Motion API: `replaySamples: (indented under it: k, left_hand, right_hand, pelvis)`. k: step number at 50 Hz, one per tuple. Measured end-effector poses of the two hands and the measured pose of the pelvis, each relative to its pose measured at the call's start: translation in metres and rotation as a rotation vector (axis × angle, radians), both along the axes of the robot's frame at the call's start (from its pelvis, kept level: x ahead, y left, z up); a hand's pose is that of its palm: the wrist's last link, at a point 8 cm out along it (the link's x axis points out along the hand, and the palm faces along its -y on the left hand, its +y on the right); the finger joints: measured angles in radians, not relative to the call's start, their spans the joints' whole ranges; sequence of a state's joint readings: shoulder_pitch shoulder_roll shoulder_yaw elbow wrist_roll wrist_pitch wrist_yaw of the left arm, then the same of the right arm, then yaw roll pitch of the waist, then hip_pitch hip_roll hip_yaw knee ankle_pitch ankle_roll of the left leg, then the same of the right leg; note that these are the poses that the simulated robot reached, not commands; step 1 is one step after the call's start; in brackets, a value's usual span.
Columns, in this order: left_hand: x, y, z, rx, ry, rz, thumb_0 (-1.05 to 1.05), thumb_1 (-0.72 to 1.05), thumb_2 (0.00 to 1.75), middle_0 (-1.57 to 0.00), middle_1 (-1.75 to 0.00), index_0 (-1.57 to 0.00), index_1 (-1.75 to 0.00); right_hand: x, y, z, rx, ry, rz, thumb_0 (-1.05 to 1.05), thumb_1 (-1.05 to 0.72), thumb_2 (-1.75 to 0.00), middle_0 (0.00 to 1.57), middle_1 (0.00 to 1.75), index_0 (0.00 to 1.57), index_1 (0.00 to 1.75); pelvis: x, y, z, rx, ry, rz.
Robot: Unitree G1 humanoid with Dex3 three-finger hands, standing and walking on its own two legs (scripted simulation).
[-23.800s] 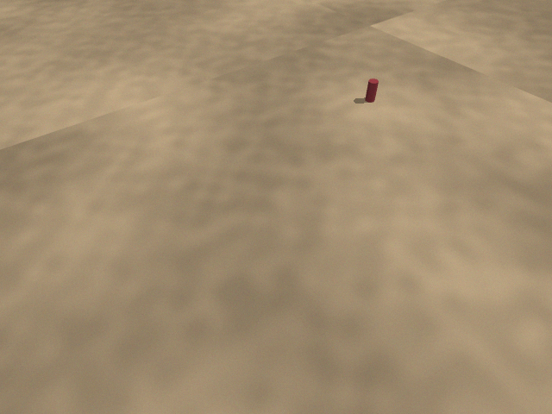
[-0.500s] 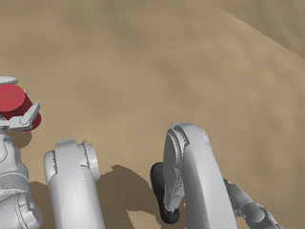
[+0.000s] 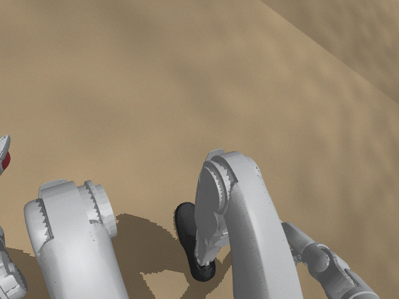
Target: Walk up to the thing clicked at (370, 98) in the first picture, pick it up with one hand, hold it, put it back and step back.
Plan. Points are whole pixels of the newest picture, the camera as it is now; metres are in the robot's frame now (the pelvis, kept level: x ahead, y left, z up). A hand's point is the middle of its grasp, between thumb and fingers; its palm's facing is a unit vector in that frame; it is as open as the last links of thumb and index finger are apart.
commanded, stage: lower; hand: left
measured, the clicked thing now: out of the picture +0.41 +0.30 -0.18
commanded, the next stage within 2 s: loosen in 0.54 s
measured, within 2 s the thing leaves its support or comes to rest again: rests again in 1.22 s
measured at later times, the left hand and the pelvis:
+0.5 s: hand out of the picture +0.42 +0.30 -0.18, palm faces +0.44 -0.90 -0.02, open 9.2 cm; pelvis -0.01 +0.01 +0.00, yaw -2 degrees
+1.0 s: hand out of the picture +0.42 +0.30 -0.18, palm faces +0.43 -0.90 +0.00, open 9.7 cm; pelvis -0.01 +0.01 -0.01, yaw -3 degrees
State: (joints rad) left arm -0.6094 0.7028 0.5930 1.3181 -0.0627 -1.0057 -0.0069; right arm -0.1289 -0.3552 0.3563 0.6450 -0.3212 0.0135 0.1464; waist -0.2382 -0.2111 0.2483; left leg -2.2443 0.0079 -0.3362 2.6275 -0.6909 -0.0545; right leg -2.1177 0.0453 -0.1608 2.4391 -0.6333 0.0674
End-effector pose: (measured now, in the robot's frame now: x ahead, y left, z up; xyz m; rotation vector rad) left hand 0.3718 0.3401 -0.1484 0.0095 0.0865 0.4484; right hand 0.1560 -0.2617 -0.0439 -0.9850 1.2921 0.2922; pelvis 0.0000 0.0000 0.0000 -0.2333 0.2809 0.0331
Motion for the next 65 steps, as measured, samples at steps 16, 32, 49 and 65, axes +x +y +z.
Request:
replaySamples:
  k: [16,32,49,65]
  left_hand:
    - [0.002,-0.002,-0.019,-0.005,-0.001,0.006,0.02,-0.27,1.1,-0.82,-1.0,-0.76,-1.02]
    - [0.001,-0.002,-0.03,-0.01,-0.02,0.009,0.02,-0.27,1.11,-0.82,-1.0,-0.76,-1.02]
    - [0.003,-0.001,-0.028,-0.007,-0.045,0.001,0.0,-0.21,0.76,-0.85,-0.85,-0.8,-0.85]
    - [0.007,-0.002,-0.025,-0.012,-0.056,-0.002,0.0,-0.41,0.29,-0.5,-0.39,-0.48,-0.4]
  right_hand:
    - [-0.005,0.011,0.009,-0.039,0.014,0.07,0.0,-0.91,-0.91,0.2,0.3,0.21,0.3]
    - [-0.011,0.019,0.018,-0.075,0.034,0.109,-0.01,-0.9,-0.91,0.2,0.3,0.21,0.3]
    - [-0.007,0.026,0.022,-0.079,0.021,0.143,-0.01,-0.91,-0.9,0.2,0.3,0.21,0.3]
    - [-0.008,0.028,0.025,-0.076,0.013,0.141,-0.01,-0.9,-0.9,0.2,0.3,0.21,0.3]
  pelvis:
    - [-0.005,0.005,-0.004,-0.033,-0.053,-0.021]
    - [-0.009,0.012,-0.005,-0.062,-0.085,-0.034]
    - [-0.011,0.014,-0.005,-0.072,-0.102,-0.041]
    - [-0.012,0.014,-0.004,-0.077,-0.101,-0.047]
